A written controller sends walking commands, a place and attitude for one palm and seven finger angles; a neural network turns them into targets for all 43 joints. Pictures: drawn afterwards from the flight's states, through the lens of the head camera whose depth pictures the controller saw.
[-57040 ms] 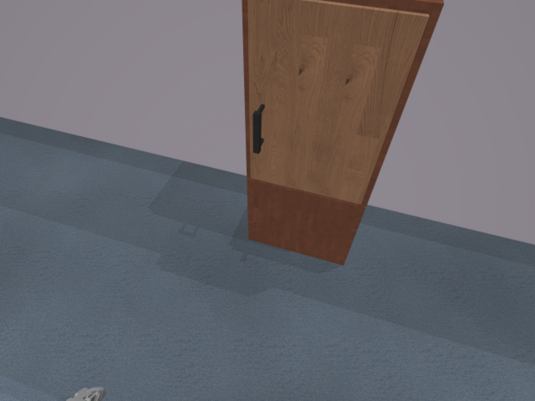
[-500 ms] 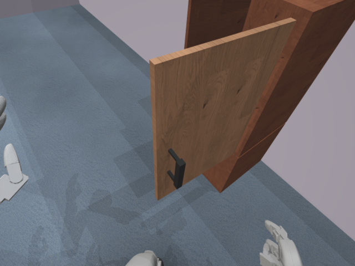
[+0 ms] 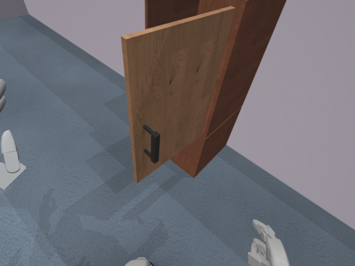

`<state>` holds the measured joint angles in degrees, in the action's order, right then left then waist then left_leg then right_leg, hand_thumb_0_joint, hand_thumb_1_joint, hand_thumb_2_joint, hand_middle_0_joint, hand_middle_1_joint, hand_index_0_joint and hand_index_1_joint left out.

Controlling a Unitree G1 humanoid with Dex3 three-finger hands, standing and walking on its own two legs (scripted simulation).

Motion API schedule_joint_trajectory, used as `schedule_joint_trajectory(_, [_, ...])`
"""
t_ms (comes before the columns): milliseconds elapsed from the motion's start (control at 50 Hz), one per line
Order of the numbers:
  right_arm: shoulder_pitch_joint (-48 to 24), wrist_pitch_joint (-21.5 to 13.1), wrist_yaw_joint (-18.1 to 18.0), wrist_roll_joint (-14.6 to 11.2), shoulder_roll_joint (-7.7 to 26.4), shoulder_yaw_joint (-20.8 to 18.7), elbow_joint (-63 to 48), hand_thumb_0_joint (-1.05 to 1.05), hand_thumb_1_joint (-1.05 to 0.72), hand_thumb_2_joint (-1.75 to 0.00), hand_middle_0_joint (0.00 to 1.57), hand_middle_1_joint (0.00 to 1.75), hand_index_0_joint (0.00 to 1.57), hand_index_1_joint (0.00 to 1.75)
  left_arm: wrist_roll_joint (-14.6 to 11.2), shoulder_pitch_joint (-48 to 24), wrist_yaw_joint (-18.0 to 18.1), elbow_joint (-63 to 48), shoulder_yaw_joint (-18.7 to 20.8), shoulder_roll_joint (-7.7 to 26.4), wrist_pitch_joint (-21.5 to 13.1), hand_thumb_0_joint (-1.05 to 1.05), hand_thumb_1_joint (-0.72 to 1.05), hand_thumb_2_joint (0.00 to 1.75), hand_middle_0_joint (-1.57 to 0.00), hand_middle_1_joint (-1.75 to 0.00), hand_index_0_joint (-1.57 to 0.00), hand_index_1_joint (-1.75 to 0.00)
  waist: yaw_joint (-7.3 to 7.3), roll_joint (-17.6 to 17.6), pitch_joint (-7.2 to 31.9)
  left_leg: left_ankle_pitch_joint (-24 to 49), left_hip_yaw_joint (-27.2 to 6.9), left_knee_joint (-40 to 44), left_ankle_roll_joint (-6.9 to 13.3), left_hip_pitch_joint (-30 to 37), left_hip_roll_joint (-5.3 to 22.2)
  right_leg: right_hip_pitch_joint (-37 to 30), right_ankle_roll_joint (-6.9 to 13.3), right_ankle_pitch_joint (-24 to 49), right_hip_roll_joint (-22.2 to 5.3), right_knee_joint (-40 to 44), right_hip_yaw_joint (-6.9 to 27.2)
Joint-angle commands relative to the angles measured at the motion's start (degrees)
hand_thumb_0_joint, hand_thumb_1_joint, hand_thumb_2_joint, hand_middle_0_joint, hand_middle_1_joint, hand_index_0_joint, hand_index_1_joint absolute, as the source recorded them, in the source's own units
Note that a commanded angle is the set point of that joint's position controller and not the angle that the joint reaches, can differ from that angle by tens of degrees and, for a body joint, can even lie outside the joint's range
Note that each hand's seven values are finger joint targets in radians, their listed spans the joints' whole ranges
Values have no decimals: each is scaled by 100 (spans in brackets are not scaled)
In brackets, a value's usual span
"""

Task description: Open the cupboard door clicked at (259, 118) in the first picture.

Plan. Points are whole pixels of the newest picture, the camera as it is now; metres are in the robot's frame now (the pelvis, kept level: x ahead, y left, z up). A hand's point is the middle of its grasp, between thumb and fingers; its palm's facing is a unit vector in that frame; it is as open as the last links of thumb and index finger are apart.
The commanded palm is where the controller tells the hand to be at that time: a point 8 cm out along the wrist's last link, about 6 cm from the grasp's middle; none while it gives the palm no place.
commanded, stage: stop stepping back and stand still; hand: left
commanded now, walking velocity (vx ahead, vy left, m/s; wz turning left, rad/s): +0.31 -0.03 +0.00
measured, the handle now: (150, 144) +0.49 +0.11 -0.08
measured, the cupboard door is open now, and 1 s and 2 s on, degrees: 86 86 86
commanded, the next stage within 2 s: let the arm hang, fingers relaxed in 0.70 s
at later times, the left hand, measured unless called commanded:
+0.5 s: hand out of the picture +0.13 +0.27 +0.19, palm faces +0.45 -0.78 -0.43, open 7.4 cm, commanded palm +0.06 +0.31 +0.20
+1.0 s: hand out of the picture +0.07 +0.23 -0.10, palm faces +0.09 -0.94 -0.32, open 7.4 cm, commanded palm none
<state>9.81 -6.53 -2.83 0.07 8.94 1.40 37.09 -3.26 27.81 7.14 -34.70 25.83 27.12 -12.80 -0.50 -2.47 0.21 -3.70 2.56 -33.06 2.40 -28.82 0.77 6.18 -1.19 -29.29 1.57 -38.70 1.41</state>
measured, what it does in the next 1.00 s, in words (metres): steps on the spot: right foot, then left foot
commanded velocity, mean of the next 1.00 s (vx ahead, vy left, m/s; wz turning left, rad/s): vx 0.09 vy -0.01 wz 0.00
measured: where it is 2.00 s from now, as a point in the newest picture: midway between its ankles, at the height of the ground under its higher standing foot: outside the picture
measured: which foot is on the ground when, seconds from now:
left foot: down 0.00-0.12, up 0.14-0.38, down 0.40-0.60, up 0.62-0.82, down 0.84-1.00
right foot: up 0.00-0.10, down 0.12-1.00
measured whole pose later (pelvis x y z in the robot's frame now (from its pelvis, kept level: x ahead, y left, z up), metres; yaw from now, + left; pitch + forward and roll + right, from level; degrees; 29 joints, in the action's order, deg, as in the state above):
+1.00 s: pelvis -0.08 +0.01 +0.00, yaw +4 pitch +0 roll +2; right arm 7.9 -1.3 -0.2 2.4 15.3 0.0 46.2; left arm 1.4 11.9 0.8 33.9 3.6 13.5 2.8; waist 1.4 0.2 -2.5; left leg -17.1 2.7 -37.8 1.5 -20.4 -2.5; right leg 18.9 1.2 -22.9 -0.4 -42.5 0.2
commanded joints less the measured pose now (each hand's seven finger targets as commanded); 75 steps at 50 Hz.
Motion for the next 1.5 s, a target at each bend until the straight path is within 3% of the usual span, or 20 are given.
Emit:
schedule_joint_trajectory(0, [-513, -398, -106, 30, 935, -280, -960, 0, -90, -90, 20, 30, 20, 30, -132, -3, 213, -451, 1064, 1099, -113, 0, 90, 90, -20, -30, -20, -30, 13, 1594, 588, -3883, -2319, 3132, 107, 473, 1388, 376, 201, -719, 389, -1160, -207])
schedule_joint_trajectory(60, [-477, -272, -71, 72, 891, -331, -1092, 0, -90, -90, 20, 30, 20, 30, -102, 802, 190, -727, 979, 940, -96, 0, 90, 90, -20, -30, -20, -30, -56, 2096, 567, -3537, -794, 2668, -566, -683, 599, -1119, 439, -475, 582, 498, -862])
schedule_joint_trajectory(80, [-453, -201, -34, 29, 858, -353, -1170, 0, -90, -90, 20, 30, 20, 30, -84, 1046, 154, -948, 926, 923, -72, 0, 90, 90, -20, -30, -20, -30, -63, 1480, 496, -3189, -244, 1481, -586, -903, 149, -1081, 526, -425, 141, 1401, -333])
schedule_joint_trajectory(100, [-397, -81, -5, -24, 804, -411, -1133, 0, -90, -90, 20, 30, 20, 30, -3, 1127, 143, -1040, 1033, 1133, -34, 0, 90, 90, -20, -30, -20, -30, -42, -448, 218, -2263, 307, -1458, -589, -131, -442, 952, 769, -1225, -1246, 2938, 1421])
schedule_joint_trajectory(120, [-365, 1, -14, 12, 1033, -478, -984, 0, -90, -90, 20, 30, 20, 30, 0, 671, 161, -1392, 1002, 1231, -36, 0, 90, 90, -20, -30, -20, -30, 23, -1058, -78, -1854, -176, -3510, -562, -412, -452, 2503, 1092, -2101, -2341, 3628, 2891])
schedule_joint_trajectory(220, [-38, -283, -216, 53, 969, -411, -585, 0, -90, -90, 20, 30, 20, 30, 199, -514, 299, 48, 522, 756, -234, 0, 90, 90, -20, -30, -20, -30, 252, 37, -175, -1426, -85, -2111, -277, -167, 263, 1641, 867, -393, -1458, 2652, 912])
schedule_joint_trajectory(320, [17, -528, -376, 75, 975, -420, -644, 0, -90, -90, 20, 30, 20, 30, 261, -632, 414, 4, 211, 546, -202, 0, 90, 90, -20, -30, -20, -30, 82, -167, 84, -1707, 407, 689, -48, 1601, -8, 1215, 703, -375, -1085, 2024, 714])
schedule_joint_trajectory(420, [-57, -487, -233, 92, 939, -382, -706, 0, -90, -90, 20, 30, 20, 30, 214, -289, 313, -818, 621, 810, -262, 0, 90, 90, -20, -30, -20, -30, 224, 1903, -72, -1279, -2021, 2030, 674, 1371, 1774, 1612, 61, 84, -106, -721, -469])
schedule_joint_trajectory(500, [-77, -523, -115, 33, 975, -388, -772, 0, -90, -90, 20, 30, 20, 30, 215, 204, 325, -818, 588, 642, -210, 0, 90, 90, -20, -30, -20, -30, 136, 1514, 19, -1078, -803, 1226, 391, 987, 1326, 599, 86, 746, -43, 528, -697])
schedule_joint_trajectory(540, [-55, -443, -111, 15, 950, -378, -801, 0, -90, -90, 20, 30, 20, 30, 201, 343, 321, -502, 744, 742, -179, 0, 90, 90, -20, -30, -20, -30, 129, 1100, 140, -1450, -289, 590, 130, 471, 909, -133, 230, 1175, -165, 1327, -422])
schedule_joint_trajectory(600, [-57, -270, -70, -45, 872, -470, -842, 0, -90, -90, 20, 30, 20, 30, 117, 173, 334, -88, 626, 717, -102, 0, 90, 90, -20, -30, -20, -30, 87, -968, 93, -2492, -71, -2278, -251, -422, -9, 207, 1023, 467, -2007, 2679, 2771])
schedule_joint_trajectory(680, [-160, -223, -91, 7, 752, -280, -768, 0, -90, -90, 20, 30, 20, 30, 172, -61, 340, -27, 529, 654, -305, 0, 90, 90, -20, -30, -20, -30, 151, -174, 146, -1779, -209, -1817, -288, 7, 227, 165, 1081, 3116, -1720, 2036, 1136])
schedule_joint_trajectory(760, [-281, -313, -178, 40, 781, -271, -855, 0, -90, -90, 20, 30, 20, 30, 147, -325, 376, -428, 364, 576, -317, 0, 90, 90, -20, -30, -20, -30, 78, -221, 277, -932, 194, 228, -188, 1452, 13, 516, 738, 2187, -1293, 1967, 519])
schedule_joint_trajectory(780, [-120, -321, 458, 82, 1538, -507, 556, 0, -90, -90, 20, 30, 20, 30, 683, -492, -505, 4144, -1828, -588, 741, 0, 90, 90, -20, -30, -20, -30, 424, 324, -73, 445, -293, -191, -74, 1317, 403, 1402, 534, 3696, -1440, 668, -242])
schedule_joint_trajectory(820, [159, 244, 376, 101, 1398, -454, 248, 0, -90, -90, 20, 30, 20, 30, 513, -55, -646, 4495, -1951, -1119, 1265, 0, 90, 90, -20, -30, -20, -30, 64, 1186, 493, 1396, -1486, 438, 510, 1136, 1356, 1429, 154, 1015, -501, -534, -391])
schedule_joint_trajectory(880, [59, 304, 231, 304, 1505, -368, 85, 0, -90, -90, 20, 30, 20, 30, 480, -913, -659, 5107, -2080, -1010, 1260, 0, 90, 90, -20, -30, -20, -30, 105, 325, 363, 2675, -2348, 887, 1052, 1108, 1656, 1642, 98, -26, -268, -1304, 18])
schedule_joint_trajectory(920, [-125, 369, 190, 275, 1570, -380, 316, 0, -90, -90, 20, 30, 20, 30, 451, -1070, -614, 5979, -2100, -785, 1241, 0, 90, 90, -20, -30, -20, -30, -40, 367, 635, 3382, -1820, 616, 883, 1516, 1417, 1088, 94, 513, -326, -469, 98])
schedule_joint_trajectory(1000, [-213, 619, 198, 112, 941, -259, 921, 0, -90, -90, 20, 30, 20, 30, 442, -1201, -594, 7649, -2263, -455, 1148, 0, 90, 90, -20, -30, -20, -30, 49, -841, 512, -880, -317, -12, -233, 1229, -52, 318, 589, 3593, -1385, 1726, 1434])
schedule_joint_trajectory(1120, [252, 717, 139, 128, 619, -255, 1895, 0, -90, -90, 20, 30, 20, 30, 372, -1395, -527, 8789, -2348, -935, 1157, 0, 90, 90, -20, -30, -20, -30, 184, 828, 269, -415, -510, 784, -181, 1956, 284, 499, 465, 2447, -866, 1945, 666])
schedule_joint_trajectory(1480, [939, 653, 51, 113, 392, -177, 2857, 0, -90, -90, 20, 30, 20, 30, 346, -808, -495, 10005, -2496, -1345, 1220, 0, 90, 90, -20, -30, -20, -30, 69, 215, -556, -712, -685, 1507, -58, 1735, 415, 562, 406, 1532, -648, 2134, 368])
